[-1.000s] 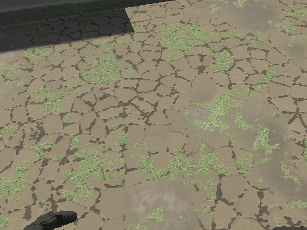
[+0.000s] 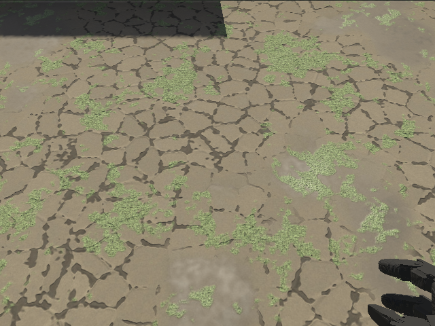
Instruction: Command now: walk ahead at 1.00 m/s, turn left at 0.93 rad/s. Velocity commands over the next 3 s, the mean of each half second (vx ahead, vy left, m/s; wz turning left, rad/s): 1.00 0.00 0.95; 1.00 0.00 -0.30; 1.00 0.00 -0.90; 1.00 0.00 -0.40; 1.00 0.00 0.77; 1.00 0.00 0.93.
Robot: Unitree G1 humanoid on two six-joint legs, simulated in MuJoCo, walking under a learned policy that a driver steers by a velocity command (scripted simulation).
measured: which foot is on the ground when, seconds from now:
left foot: up 0.00-0.20, down 0.22-1.00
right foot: down 0.00-0.26, up 0.28-0.56, down 0.58-1.00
